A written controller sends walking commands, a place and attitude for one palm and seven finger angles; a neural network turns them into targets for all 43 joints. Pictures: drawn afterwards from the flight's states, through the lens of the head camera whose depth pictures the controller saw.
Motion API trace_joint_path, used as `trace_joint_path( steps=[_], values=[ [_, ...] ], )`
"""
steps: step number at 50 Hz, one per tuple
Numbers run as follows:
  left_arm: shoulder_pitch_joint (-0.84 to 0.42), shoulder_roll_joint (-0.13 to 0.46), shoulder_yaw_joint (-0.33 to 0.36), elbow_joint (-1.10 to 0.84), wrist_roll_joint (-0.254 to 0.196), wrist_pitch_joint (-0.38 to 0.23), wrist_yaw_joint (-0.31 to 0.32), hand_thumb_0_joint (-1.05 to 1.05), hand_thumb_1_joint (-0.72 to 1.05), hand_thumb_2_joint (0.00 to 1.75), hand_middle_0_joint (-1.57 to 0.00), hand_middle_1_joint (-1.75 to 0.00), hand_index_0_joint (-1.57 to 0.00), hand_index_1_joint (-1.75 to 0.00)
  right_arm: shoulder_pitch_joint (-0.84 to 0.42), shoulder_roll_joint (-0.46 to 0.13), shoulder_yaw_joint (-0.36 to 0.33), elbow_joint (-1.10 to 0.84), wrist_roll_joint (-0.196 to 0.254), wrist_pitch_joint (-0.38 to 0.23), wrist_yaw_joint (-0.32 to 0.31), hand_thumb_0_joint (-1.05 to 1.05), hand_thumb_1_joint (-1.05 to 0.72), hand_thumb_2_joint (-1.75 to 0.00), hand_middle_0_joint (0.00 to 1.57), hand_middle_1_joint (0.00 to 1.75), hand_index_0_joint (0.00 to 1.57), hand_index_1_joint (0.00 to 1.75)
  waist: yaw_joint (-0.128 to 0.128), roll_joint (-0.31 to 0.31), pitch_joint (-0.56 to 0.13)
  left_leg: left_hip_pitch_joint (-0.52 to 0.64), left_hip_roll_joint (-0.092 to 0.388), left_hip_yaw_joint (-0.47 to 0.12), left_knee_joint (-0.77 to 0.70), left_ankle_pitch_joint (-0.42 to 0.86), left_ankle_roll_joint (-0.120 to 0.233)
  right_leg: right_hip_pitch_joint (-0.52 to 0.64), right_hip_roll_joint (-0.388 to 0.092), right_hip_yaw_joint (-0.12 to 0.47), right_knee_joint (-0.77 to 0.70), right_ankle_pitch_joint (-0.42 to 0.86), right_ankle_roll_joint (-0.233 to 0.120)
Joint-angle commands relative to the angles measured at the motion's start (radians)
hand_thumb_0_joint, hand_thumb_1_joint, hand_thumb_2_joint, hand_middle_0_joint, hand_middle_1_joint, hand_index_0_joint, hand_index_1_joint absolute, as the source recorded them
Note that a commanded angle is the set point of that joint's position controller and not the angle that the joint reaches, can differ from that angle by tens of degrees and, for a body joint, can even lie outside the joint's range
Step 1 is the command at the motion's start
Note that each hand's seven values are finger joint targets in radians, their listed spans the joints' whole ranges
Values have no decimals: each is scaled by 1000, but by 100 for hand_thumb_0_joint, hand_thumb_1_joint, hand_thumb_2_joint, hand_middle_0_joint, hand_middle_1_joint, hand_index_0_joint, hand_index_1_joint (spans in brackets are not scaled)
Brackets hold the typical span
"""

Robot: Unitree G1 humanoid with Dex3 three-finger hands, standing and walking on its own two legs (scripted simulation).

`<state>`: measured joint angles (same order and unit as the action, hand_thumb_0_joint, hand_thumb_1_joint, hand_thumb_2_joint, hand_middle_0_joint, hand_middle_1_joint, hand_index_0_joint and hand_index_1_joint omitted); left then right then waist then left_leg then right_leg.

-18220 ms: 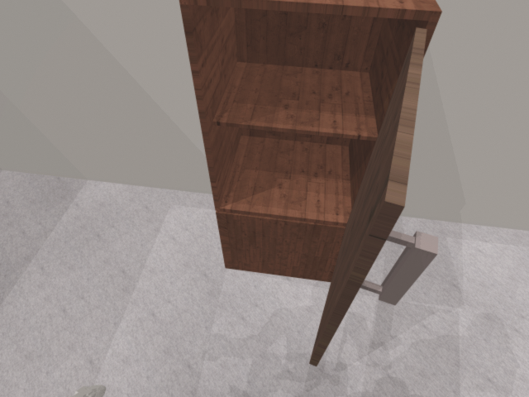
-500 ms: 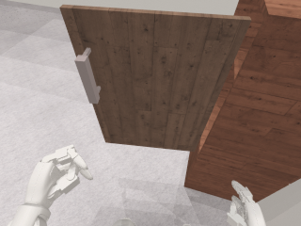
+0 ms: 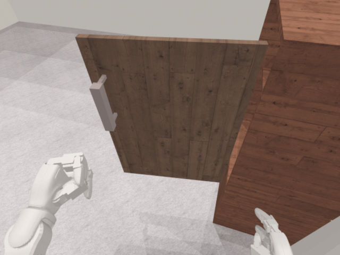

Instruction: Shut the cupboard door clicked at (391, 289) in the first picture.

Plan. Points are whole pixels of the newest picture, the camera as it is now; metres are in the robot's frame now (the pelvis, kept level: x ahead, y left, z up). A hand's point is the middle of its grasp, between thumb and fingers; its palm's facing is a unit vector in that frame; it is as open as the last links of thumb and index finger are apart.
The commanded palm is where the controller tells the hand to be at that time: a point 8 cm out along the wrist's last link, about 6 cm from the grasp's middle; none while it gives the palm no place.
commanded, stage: raise the hand and make a fist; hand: left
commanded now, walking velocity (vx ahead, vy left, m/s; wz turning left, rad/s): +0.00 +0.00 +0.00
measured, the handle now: (107, 103) +0.47 +0.22 +0.11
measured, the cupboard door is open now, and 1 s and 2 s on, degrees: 100 100 100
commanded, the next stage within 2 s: bring the fist close to the handle in 0.34 s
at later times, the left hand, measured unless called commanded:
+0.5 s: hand (86, 184) +0.23 +0.19 +0.11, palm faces -0.03 -1.00 -0.05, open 3.1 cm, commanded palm +0.21 +0.24 +0.11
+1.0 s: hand (97, 151) +0.31 +0.19 +0.11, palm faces -0.03 -1.00 -0.04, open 3.1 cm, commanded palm +0.29 +0.24 +0.11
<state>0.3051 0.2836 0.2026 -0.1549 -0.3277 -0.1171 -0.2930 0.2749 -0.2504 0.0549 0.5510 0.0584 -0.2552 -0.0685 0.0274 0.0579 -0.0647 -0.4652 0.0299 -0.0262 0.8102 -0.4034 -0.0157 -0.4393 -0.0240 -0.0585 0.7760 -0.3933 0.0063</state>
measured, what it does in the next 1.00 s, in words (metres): stands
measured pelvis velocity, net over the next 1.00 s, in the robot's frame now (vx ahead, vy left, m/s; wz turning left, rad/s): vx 0.00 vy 0.00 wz -0.02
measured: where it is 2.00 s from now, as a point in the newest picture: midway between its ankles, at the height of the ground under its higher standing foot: outside the picture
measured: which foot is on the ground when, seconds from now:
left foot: down 0.00-1.00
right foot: down 0.00-1.00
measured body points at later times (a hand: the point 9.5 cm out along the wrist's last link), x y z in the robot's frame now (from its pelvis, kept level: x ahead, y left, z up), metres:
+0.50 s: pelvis +0.00 +0.00 +0.00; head +0.01 -0.01 +0.45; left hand +0.22 +0.24 +0.11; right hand +0.18 -0.23 -0.06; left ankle +0.01 +0.13 -0.71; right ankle +0.01 -0.12 -0.71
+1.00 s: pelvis +0.00 +0.00 +0.01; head +0.02 -0.02 +0.46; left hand +0.30 +0.25 +0.11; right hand +0.15 -0.25 -0.08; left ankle +0.01 +0.13 -0.71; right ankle +0.01 -0.12 -0.71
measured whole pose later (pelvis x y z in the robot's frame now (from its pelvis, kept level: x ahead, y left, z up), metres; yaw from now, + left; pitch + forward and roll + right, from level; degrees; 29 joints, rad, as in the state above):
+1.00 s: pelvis +0.00 +0.00 +0.01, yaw -1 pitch +4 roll +0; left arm -0.02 0.29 0.23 0.18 -0.29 -0.12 -0.28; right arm 0.27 -0.27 0.03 0.61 0.06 -0.23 -0.07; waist 0.00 0.05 -0.05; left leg -0.43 0.03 0.00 0.73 -0.37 -0.01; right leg -0.43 -0.03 -0.03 0.73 -0.36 0.01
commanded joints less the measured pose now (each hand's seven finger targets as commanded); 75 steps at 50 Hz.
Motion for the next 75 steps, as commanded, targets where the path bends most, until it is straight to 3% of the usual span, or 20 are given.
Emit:
trace_joint_path(
  steps=[1, 5, 12, 14, 22, 24, 25, 30, 35, 39, 40, 44, 45, 59, 62, 65, 68, 69, 72, 75],
  values=[
    [-89, 124, 79, -162, -24, -43, -7, 0, 90, 90, -130, -150, -130, -150, -96, -114, -55, -156, 1, -67, -11, 0, -90, -90, 20, 30, 20, 30, 5, -70, -98, 37, -40, 17, -149, 186, 37, 90, 19, 21, -151, 204, -10],
    [-107, 130, 82, -179, -17, -50, -5, 0, 90, 90, -130, -150, -130, -150, -99, -115, -59, -160, -3, -70, -10, 0, -90, -90, 20, 30, 20, 30, 5, -79, -107, 46, -43, 24, -148, 194, 40, 100, 17, 29, -155, 210, -7],
    [-125, 136, 85, -229, -5, -92, 17, 0, 90, 90, -130, -150, -130, -150, -93, -114, -63, -149, -5, -80, -7, 0, -90, -90, 20, 30, 20, 30, 3, 3, -141, 82, -43, 26, -152, 213, 38, 96, 22, 18, -138, 239, -13],
    [-109, 153, 100, -192, -4, -88, 18, 0, 90, 90, -130, -150, -130, -150, -91, -119, -63, -139, -7, -78, -6, 0, -90, -90, 20, 30, 20, 30, 3, -45, -118, 60, -41, 21, -151, 207, 37, 102, 24, 20, -141, 231, -13],
    [-126, 124, 73, -200, -5, -74, 8, 0, 90, 90, -130, -150, -130, -150, -99, -118, -60, -146, -2, -76, -7, 0, -90, -90, 20, 30, 20, 30, -3, -22, -122, 76, -40, 18, -166, 185, 37, 83, 27, 4, -141, 205, -11],
    [-171, 158, 95, -173, -2, -74, 14, 0, 90, 90, -130, -150, -130, -150, -95, -125, -59, -132, -4, -74, -11, 0, -90, -90, 20, 30, 20, 30, -11, -55, -97, 64, -37, 12, -162, 183, 38, 78, 30, 8, -146, 201, -12],
    [-208, 118, 58, -182, -1, -77, 11, 0, 90, 90, -130, -150, -130, -150, -99, -120, -57, -135, -4, -73, -10, 0, -90, -90, 20, 30, 20, 30, -18, -28, -110, 77, -39, 15, -166, 179, 39, 69, 29, 4, -142, 197, -11],
    [-357, 124, 35, -100, 18, -74, 20, 0, 90, 90, -130, -150, -130, -150, -96, -124, -55, -108, 0, -72, -20, 0, -90, -90, 20, 30, 20, 30, -38, -31, -91, 81, -36, 5, -177, 122, 38, 34, 28, 5, -155, 125, -10],
    [-444, 145, 51, -17, 29, -54, 26, 0, 90, 90, -130, -150, -130, -150, -101, -125, -54, -105, 0, -61, -21, 0, -90, -90, 20, 30, 20, 30, -21, -19, -145, 96, -37, 9, -190, 154, 37, 71, 22, 7, -151, 158, -15],
    [-426, 199, 128, 57, 21, -47, 32, 0, 90, 90, -130, -150, -130, -150, -95, -129, -58, -102, -3, -46, -15, 0, -90, -90, 20, 30, 20, 30, 5, -47, -181, 93, -36, 19, -188, 229, 32, 125, 22, 8, -144, 245, -19],
    [-459, 162, 93, 66, 22, -48, 28, 0, 90, 90, -130, -150, -130, -150, -100, -124, -56, -106, -1, -43, -12, 0, -90, -90, 20, 30, 20, 30, -9, -60, -173, 95, -38, 26, -188, 234, 34, 115, 19, 9, -146, 260, -14],
    [-479, 192, 117, 98, 26, -57, 23, 0, 90, 90, -130, -150, -130, -150, -91, -132, -64, -106, -1, -32, -8, 0, -90, -90, 20, 30, 20, 30, -1, -42, -183, 98, -37, 34, -185, 265, 32, 130, 21, 11, -140, 298, -16],
    [-519, 164, 88, 96, 26, -59, 20, 0, 90, 90, -130, -150, -130, -150, -93, -129, -64, -107, 2, -32, -7, 0, -90, -90, 20, 30, 20, 30, -17, -36, -181, 106, -38, 38, -183, 264, 34, 113, 19, 11, -143, 304, -12],
    [-771, 265, 144, 298, 40, -80, 13, 0, 90, 90, -130, -150, -130, -150, -67, -151, -76, -56, 5, 6, -19, 0, -90, -90, 20, 30, 20, 30, -42, -51, -186, 103, -33, 41, -180, 227, 35, 87, 17, 27, -160, 264, -11],
    [-858, 232, 106, 320, 43, -89, 7, 0, 90, 90, -130, -150, -130, -150, -66, -147, -76, -59, 8, 13, -18, 0, -90, -90, 20, 30, 20, 30, -50, -21, -218, 123, -32, 37, -184, 234, 32, 78, 16, 24, -152, 265, -16],
    [-841, 223, 101, 342, 47, -99, 14, 0, 90, 90, -130, -150, -130, -150, -57, -146, -80, -64, 6, 19, -12, 0, -90, -90, 20, 30, 20, 30, -41, -26, -266, 143, -29, 38, -175, 288, 32, 102, 15, 21, -139, 324, -17],
    [-914, 235, 107, 406, 53, -97, 22, 0, 90, 90, -130, -150, -130, -150, -46, -152, -80, -50, 9, 34, -10, 0, -90, -90, 20, 30, 20, 30, -55, -46, -235, 120, -29, 34, -175, 269, 30, 76, 15, 20, -140, 312, -15],
    [-892, 292, 157, 449, 60, -95, 32, 0, 90, 90, -130, -150, -130, -150, -39, -160, -83, -44, 5, 43, -12, 0, -90, -90, 20, 30, 20, 30, -49, -83, -224, 101, -25, 37, -173, 260, 34, 86, 14, 28, -147, 302, -12],
    [-977, 284, 143, 452, 69, -106, 34, 0, 90, 90, -130, -150, -130, -150, -38, -154, -81, -48, 6, 57, -9, 0, -90, -90, 20, 30, 20, 30, -54, -31, -256, 113, -27, 40, -174, 280, 30, 88, 11, 29, -136, 323, -16],
    [-900, 263, 136, 432, 69, -123, 33, 0, 90, 90, -130, -150, -130, -150, -35, -148, -86, -67, 4, 61, -2, 0, -90, -90, 20, 30, 20, 30, -37, -25, -302, 136, -25, 45, -171, 327, 31, 121, 13, 27, -129, 367, -18]
  ],
)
